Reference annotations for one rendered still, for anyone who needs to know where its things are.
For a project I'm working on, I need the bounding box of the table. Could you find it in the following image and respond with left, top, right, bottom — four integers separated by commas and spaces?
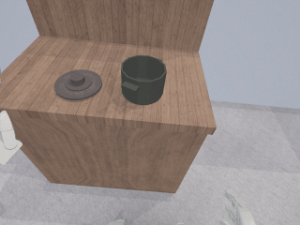
0, 0, 217, 194

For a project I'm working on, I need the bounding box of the lid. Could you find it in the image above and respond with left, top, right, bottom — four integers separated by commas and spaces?
54, 69, 102, 100

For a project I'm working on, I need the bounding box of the pot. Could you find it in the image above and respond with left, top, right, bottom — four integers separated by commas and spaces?
121, 55, 167, 105

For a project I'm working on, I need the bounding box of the left robot hand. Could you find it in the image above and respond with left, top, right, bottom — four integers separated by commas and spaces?
0, 68, 23, 165

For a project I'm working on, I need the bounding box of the knob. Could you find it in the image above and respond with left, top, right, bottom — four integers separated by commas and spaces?
69, 72, 85, 85

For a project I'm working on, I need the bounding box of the right robot hand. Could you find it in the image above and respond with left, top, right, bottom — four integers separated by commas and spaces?
220, 189, 257, 225

